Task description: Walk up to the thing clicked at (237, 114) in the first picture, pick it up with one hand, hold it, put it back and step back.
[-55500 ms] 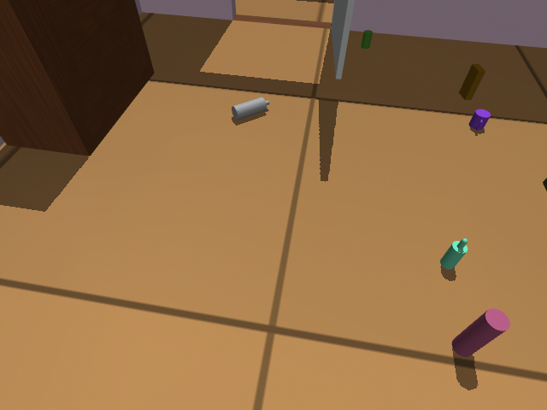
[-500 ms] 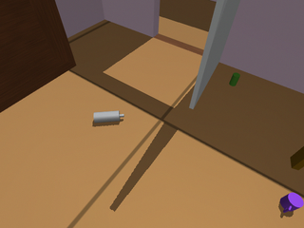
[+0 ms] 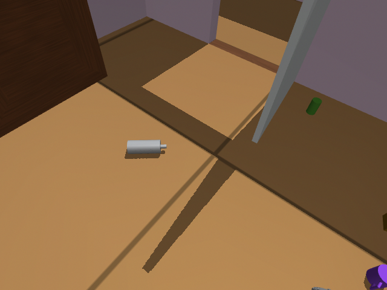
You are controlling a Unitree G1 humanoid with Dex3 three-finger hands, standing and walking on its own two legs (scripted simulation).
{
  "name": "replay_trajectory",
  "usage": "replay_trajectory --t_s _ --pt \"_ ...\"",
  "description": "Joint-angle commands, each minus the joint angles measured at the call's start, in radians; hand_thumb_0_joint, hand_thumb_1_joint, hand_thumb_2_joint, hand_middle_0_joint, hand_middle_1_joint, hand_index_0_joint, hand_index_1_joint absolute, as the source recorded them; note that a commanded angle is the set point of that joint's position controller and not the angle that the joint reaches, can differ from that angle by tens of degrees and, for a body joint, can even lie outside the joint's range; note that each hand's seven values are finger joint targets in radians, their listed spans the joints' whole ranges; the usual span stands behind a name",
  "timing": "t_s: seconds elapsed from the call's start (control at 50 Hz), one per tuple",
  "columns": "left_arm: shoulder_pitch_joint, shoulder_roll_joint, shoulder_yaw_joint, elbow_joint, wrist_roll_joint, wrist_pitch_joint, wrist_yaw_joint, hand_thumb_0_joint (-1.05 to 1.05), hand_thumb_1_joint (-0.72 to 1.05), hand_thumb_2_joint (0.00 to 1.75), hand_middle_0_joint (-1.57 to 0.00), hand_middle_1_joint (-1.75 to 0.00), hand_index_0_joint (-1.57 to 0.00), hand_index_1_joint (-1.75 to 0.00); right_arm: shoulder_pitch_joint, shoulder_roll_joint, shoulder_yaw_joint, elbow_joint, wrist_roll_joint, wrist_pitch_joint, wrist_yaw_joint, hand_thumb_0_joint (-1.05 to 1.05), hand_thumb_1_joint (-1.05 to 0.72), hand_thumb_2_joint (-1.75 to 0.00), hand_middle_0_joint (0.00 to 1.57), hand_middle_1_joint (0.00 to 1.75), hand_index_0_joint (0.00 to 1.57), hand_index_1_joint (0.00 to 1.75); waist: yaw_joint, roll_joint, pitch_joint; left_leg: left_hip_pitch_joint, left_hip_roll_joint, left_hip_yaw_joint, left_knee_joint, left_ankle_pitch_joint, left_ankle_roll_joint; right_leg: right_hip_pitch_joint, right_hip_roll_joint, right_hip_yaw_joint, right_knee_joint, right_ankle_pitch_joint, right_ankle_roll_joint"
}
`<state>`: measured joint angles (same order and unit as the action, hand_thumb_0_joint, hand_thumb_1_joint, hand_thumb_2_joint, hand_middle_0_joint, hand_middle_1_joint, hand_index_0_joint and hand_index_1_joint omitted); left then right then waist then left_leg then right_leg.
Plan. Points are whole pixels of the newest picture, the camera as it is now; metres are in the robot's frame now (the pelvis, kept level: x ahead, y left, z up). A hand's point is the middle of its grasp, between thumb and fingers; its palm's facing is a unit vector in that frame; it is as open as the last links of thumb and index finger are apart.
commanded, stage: step back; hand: left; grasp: from above
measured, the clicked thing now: (147, 146) +1.00 +0.28 -0.73
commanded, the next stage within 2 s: stand in 0.10 s
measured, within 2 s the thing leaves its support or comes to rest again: neither
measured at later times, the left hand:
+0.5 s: hand out of the picture +0.07 +0.25 -0.14, palm faces -0.02 -0.94 -0.33, open 7.4 cm
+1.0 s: hand out of the picture +0.05 +0.25 -0.14, palm faces -0.04 -0.94 -0.33, open 7.4 cm
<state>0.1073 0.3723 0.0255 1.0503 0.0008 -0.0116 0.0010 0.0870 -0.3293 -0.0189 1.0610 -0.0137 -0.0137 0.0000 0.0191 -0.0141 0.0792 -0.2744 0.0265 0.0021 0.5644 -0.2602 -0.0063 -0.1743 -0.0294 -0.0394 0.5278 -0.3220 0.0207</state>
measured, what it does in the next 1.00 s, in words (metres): stands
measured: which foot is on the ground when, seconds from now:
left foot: down 0.00-1.00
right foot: down 0.00-1.00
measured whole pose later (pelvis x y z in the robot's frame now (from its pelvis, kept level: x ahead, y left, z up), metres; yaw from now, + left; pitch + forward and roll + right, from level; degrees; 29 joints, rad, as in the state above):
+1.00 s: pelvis -0.02 +0.00 +0.01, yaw +0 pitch -2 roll +0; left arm 0.13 0.35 0.00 1.14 0.01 -0.01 -0.02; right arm 0.13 -0.34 0.00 1.15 -0.01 -0.01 0.02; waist -0.01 0.01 0.05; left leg -0.18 0.02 0.01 0.34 -0.12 -0.01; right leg -0.10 -0.03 -0.03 0.33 -0.19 0.02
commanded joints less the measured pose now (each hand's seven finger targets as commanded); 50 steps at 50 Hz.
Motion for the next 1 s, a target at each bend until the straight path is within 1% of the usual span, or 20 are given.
replay_trajectory --t_s 0.0,0.06,0.08,0.14,0.2,0.26,0.28,0.3,0.38,0.4,0.46,0.48,0.54,0.58,0.6,0.68,0.7,0.74,0.88,0.98 --pt "-0.042 0.21 0.045 -0.042 0.005 -0.023 0.017 0.0 0.9 0.9 -0.2 -0.3 -0.2 -0.3 -0.056 -0.234 -0.053 -0.031 -0.001 -0.016 -0.014 0.0 -0.9 -0.9 0.2 0.3 0.2 0.3 -0.006 0.064 -0.174 0.115 0.114 -0.093 -0.119 0.375 0.061 0.061 -0.085 0.069 -0.078 0.317 -0.049" --pt "-0.058 0.206 0.04 -0.022 0.009 -0.021 0.015 0.0 0.9 0.9 -0.2 -0.3 -0.2 -0.3 -0.092 -0.229 -0.049 -0.021 -0.002 -0.014 -0.013 0.0 -0.9 -0.9 0.2 0.3 0.2 0.3 -0.004 0.043 -0.135 0.102 0.115 -0.096 -0.156 0.303 0.058 0.056 -0.085 0.073 -0.119 0.274 -0.042" --pt "-0.031 0.166 0.022 0.001 0.001 -0.021 0.009 0.0 0.9 0.9 -0.2 -0.3 -0.2 -0.3 -0.061 -0.227 -0.035 -0.02 0.005 -0.02 -0.008 0.0 -0.9 -0.9 0.2 0.3 0.2 0.3 -0.014 0.046 -0.145 0.161 0.121 -0.114 -0.185 0.34 0.051 0.053 -0.084 0.082 -0.143 0.279 -0.034" --pt "-0.056 0.182 0.022 0.003 0.003 -0.027 0.011 0.0 0.9 0.9 -0.2 -0.3 -0.2 -0.3 -0.076 -0.23 -0.037 -0.014 0.006 -0.027 -0.007 0.0 -0.9 -0.9 0.2 0.3 0.2 0.3 -0.019 0.031 -0.175 0.228 0.122 -0.094 -0.174 0.47 0.04 0.076 -0.095 0.079 -0.164 0.379 -0.031" --pt "-0.063 0.185 0.018 0.015 0.004 -0.026 0.008 0.0 0.9 0.9 -0.2 -0.3 -0.2 -0.3 -0.103 -0.225 -0.035 -0.01 0.008 -0.025 -0.004 0.0 -0.9 -0.9 0.2 0.3 0.2 0.3 -0.013 0.028 -0.138 0.209 0.115 -0.093 -0.213 0.362 0.031 0.076 -0.101 0.086 -0.214 0.304 -0.027" --pt "-0.072 0.191 0.018 0.02 0.007 -0.028 0.006 0.0 0.9 0.9 -0.2 -0.3 -0.2 -0.3 -0.108 -0.217 -0.033 -0.009 0.007 -0.023 -0.002 0.0 -0.9 -0.9 0.2 0.3 0.2 0.3 -0.016 0.004 -0.119 0.196 0.11 -0.088 -0.241 0.306 0.026 0.076 -0.104 0.086 -0.241 0.268 -0.026" --pt "-0.069 0.188 0.018 0.021 0.01 -0.03 0.006 0.0 0.9 0.9 -0.2 -0.3 -0.2 -0.3 -0.114 -0.225 -0.036 -0.009 0.006 -0.024 -0.001 0.0 -0.9 -0.9 0.2 0.3 0.2 0.3 -0.015 0.007 -0.138 0.222 0.113 -0.083 -0.235 0.322 0.029 0.082 -0.109 0.089 -0.247 0.298 -0.026" --pt "-0.076 0.19 0.018 0.022 0.008 -0.03 0.005 0.0 0.9 0.9 -0.2 -0.3 -0.2 -0.3 -0.104 -0.218 -0.032 -0.005 0.008 -0.023 0.0 0.0 -0.9 -0.9 0.2 0.3 0.2 0.3 -0.019 0.001 -0.115 0.187 0.109 -0.086 -0.253 0.279 0.024 0.084 -0.105 0.086 -0.252 0.254 -0.022" --pt "-0.069 0.192 0.019 0.029 0.01 -0.029 0.005 0.0 0.9 0.9 -0.2 -0.3 -0.2 -0.3 -0.111 -0.221 -0.033 0.0 0.003 -0.022 0.003 0.0 -0.9 -0.9 0.2 0.3 0.2 0.3 -0.013 0.021 -0.099 0.17 0.105 -0.087 -0.28 0.201 0.02 0.075 -0.107 0.091 -0.272 0.181 -0.026" --pt "-0.062 0.19 0.018 0.033 0.01 -0.029 0.003 0.0 0.9 0.9 -0.2 -0.3 -0.2 -0.3 -0.102 -0.221 -0.03 0.004 0.006 -0.02 0.004 0.0 -0.9 -0.9 0.2 0.3 0.2 0.3 -0.013 0.023 -0.087 0.15 0.102 -0.089 -0.292 0.151 0.019 0.074 -0.106 0.09 -0.278 0.153 -0.024" --pt "-0.061 0.196 0.019 0.029 0.012 -0.031 0.002 0.0 0.9 0.9 -0.2 -0.3 -0.2 -0.3 -0.091 -0.217 -0.029 0.009 0.003 -0.023 0.005 0.0 -0.9 -0.9 0.2 0.3 0.2 0.3 -0.016 0.012 -0.102 0.167 0.102 -0.086 -0.289 0.156 0.018 0.065 -0.112 0.098 -0.282 0.151 -0.03" --pt "-0.06 0.198 0.02 0.029 0.011 -0.031 0.002 0.0 0.9 0.9 -0.2 -0.3 -0.2 -0.3 -0.096 -0.223 -0.031 0.01 0.004 -0.024 0.004 0.0 -0.9 -0.9 0.2 0.3 0.2 0.3 -0.014 0.019 -0.112 0.19 0.106 -0.086 -0.281 0.189 0.019 0.063 -0.114 0.101 -0.278 0.172 -0.033" --pt "-0.053 0.197 0.018 0.029 0.01 -0.032 0.003 0.0 0.9 0.9 -0.2 -0.3 -0.2 -0.3 -0.078 -0.221 -0.028 0.017 0.004 -0.023 0.005 0.0 -0.9 -0.9 0.2 0.3 0.2 0.3 -0.016 0.013 -0.112 0.173 0.105 -0.089 -0.281 0.204 0.018 0.075 -0.112 0.096 -0.279 0.185 -0.027" --pt "-0.054 0.198 0.018 0.031 0.009 -0.03 0.003 0.0 0.9 0.9 -0.2 -0.3 -0.2 -0.3 -0.065 -0.222 -0.025 0.021 0.003 -0.021 0.004 0.0 -0.9 -0.9 0.2 0.3 0.2 0.3 -0.018 0.014 -0.094 0.157 0.106 -0.091 -0.289 0.174 0.018 0.07 -0.11 0.096 -0.282 0.162 -0.027" --pt "-0.047 0.197 0.018 0.033 0.009 -0.028 0.002 0.0 0.9 0.9 -0.2 -0.3 -0.2 -0.3 -0.064 -0.224 -0.025 0.024 0.003 -0.02 0.003 0.0 -0.9 -0.9 0.2 0.3 0.2 0.3 -0.017 0.012 -0.081 0.156 0.102 -0.09 -0.293 0.129 0.015 0.048 -0.108 0.1 -0.288 0.119 -0.028" --pt "-0.039 0.194 0.015 0.032 0.011 -0.027 0.0 0.0 0.9 0.9 -0.2 -0.3 -0.2 -0.3 -0.044 -0.232 -0.025 0.029 0.004 -0.018 0.004 0.0 -0.9 -0.9 0.2 0.3 0.2 0.3 -0.02 0.014 -0.08 0.137 0.103 -0.096 -0.296 0.102 0.018 0.054 -0.108 0.1 -0.288 0.114 -0.03" --pt "-0.036 0.193 0.015 0.034 0.012 -0.026 0.0 0.0 0.9 0.9 -0.2 -0.3 -0.2 -0.3 -0.038 -0.229 -0.022 0.03 0.003 -0.016 0.005 0.0 -0.9 -0.9 0.2 0.3 0.2 0.3 -0.021 0.014 -0.066 0.12 0.103 -0.102 -0.307 0.069 0.018 0.046 -0.105 0.096 -0.287 0.091 -0.029" --pt "-0.031 0.198 0.018 0.034 0.012 -0.024 0.0 0.0 0.9 0.9 -0.2 -0.3 -0.2 -0.3 -0.037 -0.232 -0.023 0.027 0.002 -0.017 0.004 0.0 -0.9 -0.9 0.2 0.3 0.2 0.3 -0.021 0.017 -0.073 0.124 0.104 -0.1 -0.303 0.075 0.02 0.049 -0.107 0.1 -0.284 0.104 -0.031" --pt "-0.023 0.192 0.015 0.029 0.009 -0.021 -0.005 0.0 0.9 0.9 -0.2 -0.3 -0.2 -0.3 -0.018 -0.235 -0.02 0.027 0.001 -0.017 0.004 0.0 -0.9 -0.9 0.2 0.3 0.2 0.3 -0.024 0.025 -0.058 0.103 0.104 -0.108 -0.312 0.025 0.019 0.025 -0.101 0.102 -0.279 0.057 -0.036" --pt "-0.022 0.197 0.011 0.025 0.01 -0.025 -0.003 0.0 0.9 0.9 -0.2 -0.3 -0.2 -0.3 -0.016 -0.231 -0.016 0.027 0.004 -0.02 0.004 0.0 -0.9 -0.9 0.2 0.3 0.2 0.3 -0.027 0.013 -0.078 0.132 0.103 -0.102 -0.29 0.113 0.021 0.028 -0.107 0.106 -0.279 0.109 -0.034"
